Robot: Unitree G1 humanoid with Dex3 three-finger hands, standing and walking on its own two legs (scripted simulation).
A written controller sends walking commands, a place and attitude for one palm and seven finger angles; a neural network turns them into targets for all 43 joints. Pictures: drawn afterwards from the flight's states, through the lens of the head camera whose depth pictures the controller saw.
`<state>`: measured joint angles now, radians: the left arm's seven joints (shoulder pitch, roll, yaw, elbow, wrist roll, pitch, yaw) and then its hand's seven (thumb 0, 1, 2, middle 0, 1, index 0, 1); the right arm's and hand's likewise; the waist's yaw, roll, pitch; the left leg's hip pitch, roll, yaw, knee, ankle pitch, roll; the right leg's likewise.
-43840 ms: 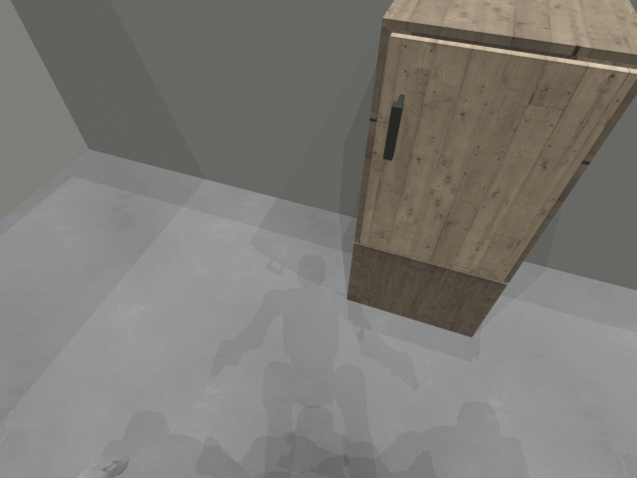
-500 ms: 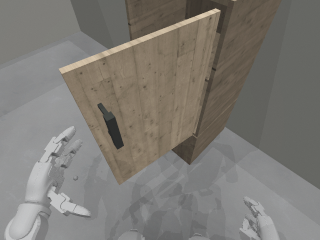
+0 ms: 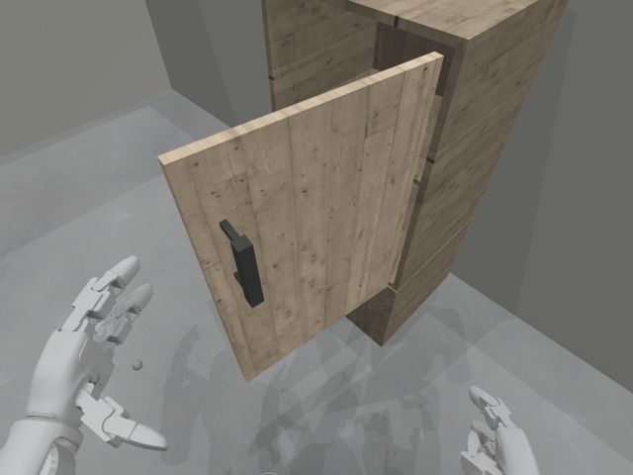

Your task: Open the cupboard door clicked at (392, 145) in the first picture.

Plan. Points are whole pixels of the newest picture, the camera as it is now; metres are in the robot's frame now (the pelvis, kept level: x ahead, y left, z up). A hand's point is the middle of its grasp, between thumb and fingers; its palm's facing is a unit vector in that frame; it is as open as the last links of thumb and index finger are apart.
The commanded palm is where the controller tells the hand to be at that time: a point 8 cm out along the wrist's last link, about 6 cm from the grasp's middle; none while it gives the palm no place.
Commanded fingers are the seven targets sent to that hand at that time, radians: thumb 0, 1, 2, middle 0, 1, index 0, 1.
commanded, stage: draw the hand back to the body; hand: left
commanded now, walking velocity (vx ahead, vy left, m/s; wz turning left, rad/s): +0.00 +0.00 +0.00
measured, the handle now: (241, 264) +0.37 +0.13 +0.06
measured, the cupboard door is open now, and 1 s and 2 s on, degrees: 81 81 81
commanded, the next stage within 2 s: step back with the hand held close in 1.24 s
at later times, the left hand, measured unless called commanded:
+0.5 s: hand (75, 331) +0.22 +0.25 +0.15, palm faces +0.35 -0.86 -0.38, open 13.4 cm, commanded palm +0.18 +0.29 +0.17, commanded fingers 0.00 0.31 0.64 -0.18 -0.30 -0.18 -0.30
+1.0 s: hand (40, 277) +0.24 +0.26 +0.20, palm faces +0.44 -0.80 -0.41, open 7.9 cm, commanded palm +0.19 +0.30 +0.22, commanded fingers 0.00 0.90 0.90 -0.20 -0.30 -0.20 -0.30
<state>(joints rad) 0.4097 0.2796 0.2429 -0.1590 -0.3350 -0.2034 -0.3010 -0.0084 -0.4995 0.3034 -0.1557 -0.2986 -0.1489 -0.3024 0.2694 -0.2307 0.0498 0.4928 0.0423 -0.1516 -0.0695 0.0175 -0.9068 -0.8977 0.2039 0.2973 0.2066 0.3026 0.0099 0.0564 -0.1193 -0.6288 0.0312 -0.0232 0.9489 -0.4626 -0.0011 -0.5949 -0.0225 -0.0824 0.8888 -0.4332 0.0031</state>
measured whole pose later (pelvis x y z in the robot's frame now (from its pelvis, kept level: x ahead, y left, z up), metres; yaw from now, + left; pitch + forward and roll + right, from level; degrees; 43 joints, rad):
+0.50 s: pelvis +0.02 +0.01 +0.04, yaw -1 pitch -1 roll -1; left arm 0.45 0.31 0.22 -0.30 -0.04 -0.03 0.13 0.00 -0.03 0.51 -0.18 -0.30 -0.17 -0.30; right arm 0.23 -0.23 0.06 0.61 0.01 -0.14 -0.12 0.02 -0.91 -0.90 0.20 0.30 0.21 0.30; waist 0.05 0.05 -0.01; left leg -0.24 0.01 0.02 0.57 -0.32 0.01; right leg -0.22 -0.03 -0.05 0.53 -0.29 0.02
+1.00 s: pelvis +0.04 +0.00 +0.05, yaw -2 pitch -3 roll +0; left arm 0.44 0.33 0.34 -0.37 -0.05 -0.05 0.12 0.01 0.79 0.86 -0.21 -0.30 -0.20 -0.30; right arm 0.18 -0.23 0.02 0.64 -0.01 -0.09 -0.08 0.02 -0.91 -0.90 0.20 0.30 0.21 0.30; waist 0.07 0.07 0.01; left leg -0.07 0.02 0.04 0.39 -0.27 0.00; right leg -0.07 -0.01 -0.04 0.37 -0.24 0.01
